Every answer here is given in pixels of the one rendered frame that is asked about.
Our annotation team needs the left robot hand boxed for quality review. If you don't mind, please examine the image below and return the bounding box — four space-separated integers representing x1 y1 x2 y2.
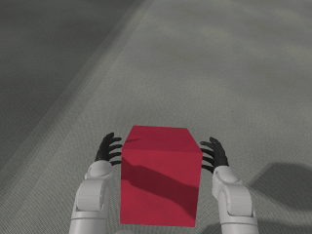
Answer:
95 132 123 166

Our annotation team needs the right robot hand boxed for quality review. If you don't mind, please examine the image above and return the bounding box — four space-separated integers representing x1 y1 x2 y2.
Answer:
200 137 229 174

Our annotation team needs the right robot forearm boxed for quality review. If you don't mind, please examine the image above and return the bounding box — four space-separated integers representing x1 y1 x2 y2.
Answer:
212 166 259 234

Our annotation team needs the left robot forearm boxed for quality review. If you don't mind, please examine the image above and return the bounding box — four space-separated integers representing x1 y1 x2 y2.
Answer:
68 160 115 234

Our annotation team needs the carton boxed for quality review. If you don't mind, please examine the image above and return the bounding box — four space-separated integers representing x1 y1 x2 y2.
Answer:
120 125 203 227

